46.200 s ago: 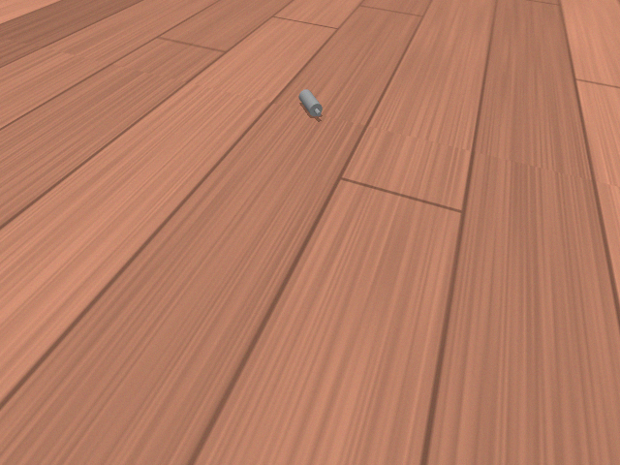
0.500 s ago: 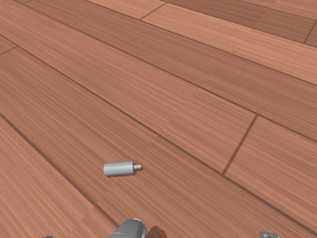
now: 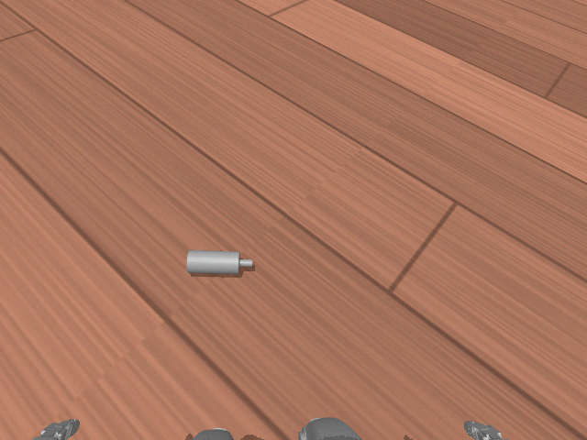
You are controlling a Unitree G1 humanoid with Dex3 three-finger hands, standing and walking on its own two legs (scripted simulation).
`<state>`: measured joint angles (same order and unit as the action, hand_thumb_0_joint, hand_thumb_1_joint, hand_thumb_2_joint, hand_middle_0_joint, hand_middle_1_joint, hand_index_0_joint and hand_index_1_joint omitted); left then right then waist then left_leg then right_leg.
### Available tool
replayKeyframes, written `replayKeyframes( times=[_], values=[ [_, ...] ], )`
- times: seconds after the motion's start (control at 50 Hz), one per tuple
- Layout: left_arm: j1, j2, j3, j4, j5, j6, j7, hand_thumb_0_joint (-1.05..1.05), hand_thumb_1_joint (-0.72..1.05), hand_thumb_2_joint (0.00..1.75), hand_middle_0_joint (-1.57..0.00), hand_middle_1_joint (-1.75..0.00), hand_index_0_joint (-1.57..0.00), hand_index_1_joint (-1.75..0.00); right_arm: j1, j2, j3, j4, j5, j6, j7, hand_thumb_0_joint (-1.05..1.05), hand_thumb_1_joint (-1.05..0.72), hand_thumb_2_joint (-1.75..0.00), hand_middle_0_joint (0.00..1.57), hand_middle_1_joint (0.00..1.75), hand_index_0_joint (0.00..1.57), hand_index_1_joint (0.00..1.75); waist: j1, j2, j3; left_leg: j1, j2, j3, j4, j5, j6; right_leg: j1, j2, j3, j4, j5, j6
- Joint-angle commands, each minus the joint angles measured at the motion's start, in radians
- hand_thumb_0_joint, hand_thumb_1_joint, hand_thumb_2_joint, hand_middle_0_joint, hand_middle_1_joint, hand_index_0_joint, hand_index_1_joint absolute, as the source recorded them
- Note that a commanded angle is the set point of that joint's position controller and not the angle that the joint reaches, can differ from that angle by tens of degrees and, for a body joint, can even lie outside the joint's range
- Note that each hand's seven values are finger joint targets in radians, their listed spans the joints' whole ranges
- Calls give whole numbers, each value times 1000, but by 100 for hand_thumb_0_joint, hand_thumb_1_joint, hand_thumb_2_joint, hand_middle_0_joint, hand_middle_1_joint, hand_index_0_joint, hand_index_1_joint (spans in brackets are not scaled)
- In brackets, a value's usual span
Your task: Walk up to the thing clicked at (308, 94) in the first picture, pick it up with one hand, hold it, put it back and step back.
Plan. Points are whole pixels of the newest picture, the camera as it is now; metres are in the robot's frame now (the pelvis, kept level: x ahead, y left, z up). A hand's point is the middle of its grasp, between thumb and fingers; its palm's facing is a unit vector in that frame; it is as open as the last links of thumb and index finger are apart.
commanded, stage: step back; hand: left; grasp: from above
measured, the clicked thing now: (221, 262) +0.75 +0.21 -0.72
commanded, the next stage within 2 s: stand in 1.82 s
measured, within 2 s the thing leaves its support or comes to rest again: neither
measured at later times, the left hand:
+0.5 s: hand out of the picture -0.06 +0.25 -0.14, palm faces +0.02 -0.90 -0.44, open 7.4 cm
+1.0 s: hand out of the picture -0.29 +0.22 -0.14, palm faces +0.00 -0.91 -0.41, open 7.4 cm
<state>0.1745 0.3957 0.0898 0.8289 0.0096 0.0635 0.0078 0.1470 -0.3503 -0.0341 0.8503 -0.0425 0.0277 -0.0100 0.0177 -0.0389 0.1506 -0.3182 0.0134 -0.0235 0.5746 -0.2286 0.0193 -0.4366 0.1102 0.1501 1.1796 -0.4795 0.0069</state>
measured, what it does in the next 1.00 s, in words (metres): walks backwards: right foot, then left foot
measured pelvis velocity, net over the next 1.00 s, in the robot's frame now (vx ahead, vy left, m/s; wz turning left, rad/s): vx -0.31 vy -0.05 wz -0.03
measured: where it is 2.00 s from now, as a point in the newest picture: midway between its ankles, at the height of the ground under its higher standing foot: outside the picture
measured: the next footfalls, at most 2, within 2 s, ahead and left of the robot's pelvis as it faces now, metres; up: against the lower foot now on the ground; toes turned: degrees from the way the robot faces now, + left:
right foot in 0.14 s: -0.06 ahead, -0.15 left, +0.00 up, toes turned +0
left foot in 0.50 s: -0.16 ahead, +0.10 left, +0.00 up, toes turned +0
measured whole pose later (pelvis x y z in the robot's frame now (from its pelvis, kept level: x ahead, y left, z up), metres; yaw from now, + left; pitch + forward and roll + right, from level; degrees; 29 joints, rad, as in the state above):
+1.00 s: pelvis -0.31 -0.05 +0.00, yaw -2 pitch -3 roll +1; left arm 0.28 0.34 0.06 0.98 0.04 0.00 0.00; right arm 0.18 -0.40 -0.05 0.92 -0.02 0.05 0.01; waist 0.04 0.05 0.06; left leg -0.42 -0.05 -0.14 0.88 -0.41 -0.01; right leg -0.18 0.01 0.03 0.58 -0.36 -0.02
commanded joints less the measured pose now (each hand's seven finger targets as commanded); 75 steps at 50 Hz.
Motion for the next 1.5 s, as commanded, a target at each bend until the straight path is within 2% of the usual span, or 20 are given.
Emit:
replayKeyframes(
  times=[0.0, 0.12, 0.2, 0.26, 0.44, 0.48, 0.5, 0.54, 0.62, 0.78, 0.82, 0.86, 0.94, 1.02, 1.1, 1.14, 1.16, 1.2, 1.4, 1.48],
  values=[
    [10, 149, 41, -85, 8, -39, 14, 0, 90, 90, -20, -30, -20, -30, 27, -260, -83, -76, 13, -23, -24, 0, -90, -90, 20, 30, 20, 30, -49, 213, -197, 303, 243, -194, -81, 425, 247, -62, -61, -29, -209, -51, 38],
    [168, 157, 41, 15, 16, -52, 9, 0, 90, 90, -20, -30, -20, -30, -49, -299, -87, -106, 29, 18, -12, 0, -90, -90, 20, 30, 20, 30, 11, 225, -273, 89, 173, -140, 11, 183, 137, 290, -77, -169, -773, 239, -20],
    [-27, 375, 88, -84, 33, -53, 14, 0, 90, 90, -20, -30, -20, -30, -75, -272, -96, -122, 41, 22, -25, 0, -90, -90, 20, 30, 20, 30, 25, -252, -55, -110, -52, -180, 610, -366, -31, -132, -558, 487, -946, 132, -314],
    [-133, 236, 58, -97, 34, -56, 22, 0, 90, 90, -20, -30, -20, -30, 16, -230, -74, -56, 45, 17, -17, 0, -90, -90, 20, 30, 20, 30, -55, -96, -71, -169, -150, -158, 657, -234, -21, 42, -333, 72, -774, 437, -191],
    [-47, 235, 53, -119, 24, -26, 37, 0, 90, 90, -20, -30, -20, -30, 107, -203, -63, -44, 16, -11, -19, 0, -90, -90, 20, 30, 20, 30, -7, -188, -228, -20, -20, -14, -19, -172, -20, 336, -365, 66, -588, 633, -176],
    [-42, 198, 33, -127, 15, -8, 29, 0, 90, 90, -20, -30, -20, -30, 142, -226, -82, -15, 7, -11, -18, 0, -90, -90, 20, 30, 20, 30, -14, -90, -242, 124, -24, -34, -208, 59, -2, 216, -298, 19, -490, 488, -115],
    [-21, 162, 25, -130, 10, -6, 24, 0, 90, 90, -20, -30, -20, -30, 130, -293, -100, -25, -6, -10, -18, 0, -90, -90, 20, 30, 20, 30, 2, 84, -254, 208, 143, -265, -215, 137, 59, 44, -211, -42, -377, 275, -69],
    [-100, 204, 42, -128, 9, -6, 41, 0, 90, 90, -20, -30, -20, -30, 42, -436, -115, -67, -5, -5, -6, 0, -90, -90, 20, 30, 20, 30, -61, 304, -184, -66, 402, -554, -280, 145, 297, 16, -62, -27, -29, -196, -16],
    [14, 197, 45, -48, -9, -1, 20, 0, 90, 90, -20, -30, -20, -30, -100, -271, -68, -92, -11, -11, -18, 0, -90, -90, 20, 30, 20, 30, 46, 158, -119, -74, 187, -186, -214, 155, 171, 5, -5, 24, 120, 17, -29],
    [110, 144, 25, 44, 14, -83, 8, 0, 90, 90, -20, -30, -20, -30, -14, -286, -84, -46, 2, 10, -1, 0, -90, -90, 20, 30, 20, 30, 12, 221, -232, 137, 174, -135, -36, -77, 155, 261, -89, -150, -867, 102, -27],
    [106, 235, 49, 68, 39, -102, 18, 0, 90, 90, -20, -30, -20, -30, 28, -179, -49, -47, 14, 12, 4, 0, -90, -90, 20, 30, 20, 30, -9, -30, -182, -168, 30, -54, 209, -206, 53, 415, -217, 163, -902, 114, -68],
    [-11, 373, 73, 15, 53, -97, 19, 0, 90, 90, -20, -30, -20, -30, -71, -236, -71, -58, 10, 6, -12, 0, -90, -90, 20, 30, 20, 30, 53, -161, -69, -150, -2, -170, 316, -337, -25, 9, -521, 500, -968, -223, -254],
    [-66, 221, 39, 29, 30, -115, 21, 0, 90, 90, -20, -30, -20, -30, -11, -211, -60, 9, 27, -12, 10, 0, -90, -90, 20, 30, 20, 30, -25, -56, -13, -158, -63, -137, 343, -151, -31, 146, -309, 97, -860, 166, -153],
    [71, 252, 54, 57, 37, -120, 13, 0, 90, 90, -20, -30, -20, -30, -65, -202, -51, -10, 9, -33, 21, 0, -90, -90, 20, 30, 20, 30, 57, -138, -65, -193, -29, -62, 157, -218, -36, 341, -335, 110, -836, 201, -166],
    [8, 253, 42, 33, 24, -98, 3, 0, 90, 90, -20, -30, -20, -30, 32, -196, -70, 36, 8, -60, 24, 0, -90, -90, 20, 30, 20, 30, -6, -122, -114, 84, -44, 36, -156, -120, -15, 233, -343, 40, -726, 255, -160],
    [44, 157, 8, 27, 21, -95, 0, 0, 90, 90, -20, -30, -20, -30, 113, -242, -99, 67, -2, -72, 15, 0, -90, -90, 20, 30, 20, 30, -35, 63, -207, 343, 50, -150, -243, -65, 32, 88, -237, -72, -454, 301, -86],
    [25, 103, -10, 15, 5, -95, -3, 0, 90, 90, -20, -30, -20, -30, 123, -323, -117, 60, -5, -75, 13, 0, -90, -90, 20, 30, 20, 30, -43, 261, -205, 418, 253, -491, -312, -191, 136, -146, -91, -193, -281, 34, -34],
    [-30, 231, 22, 27, 12, -95, 4, 0, 90, 90, -20, -30, -20, -30, 122, -360, -124, 56, 9, -68, 17, 0, -90, -90, 20, 30, 20, 30, -59, 135, -122, 199, 339, -543, -328, -366, 270, -85, -156, -91, -231, -138, -44],
    [96, 161, 22, 128, 13, -122, 6, 0, 90, 90, -20, -30, -20, -30, -45, -195, -52, 14, 31, -43, 16, 0, -90, -90, 20, 30, 20, 30, 48, 150, -149, -75, 99, -94, -48, 11, 71, 400, -98, -204, -762, 299, -25],
    [-90, 300, 44, 71, 32, -124, 14, 0, 90, 90, -20, -30, -20, -30, 66, -210, -58, 68, 30, -18, -3, 0, -90, -90, 20, 30, 20, 30, -3, -77, -91, -38, -3, -103, 319, -361, -20, 93, -522, 341, -960, -131, -242]
  ],
)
